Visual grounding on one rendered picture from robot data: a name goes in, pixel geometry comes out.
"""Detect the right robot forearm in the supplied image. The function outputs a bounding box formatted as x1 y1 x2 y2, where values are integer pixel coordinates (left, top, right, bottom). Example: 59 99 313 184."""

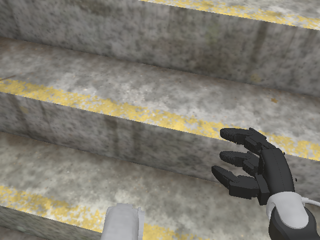
266 191 320 240

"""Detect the robot left thigh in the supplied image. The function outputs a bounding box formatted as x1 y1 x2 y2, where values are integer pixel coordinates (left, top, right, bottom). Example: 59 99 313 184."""
100 203 145 240

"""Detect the robot right hand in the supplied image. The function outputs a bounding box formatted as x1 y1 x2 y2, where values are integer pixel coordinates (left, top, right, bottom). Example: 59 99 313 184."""
211 127 297 206

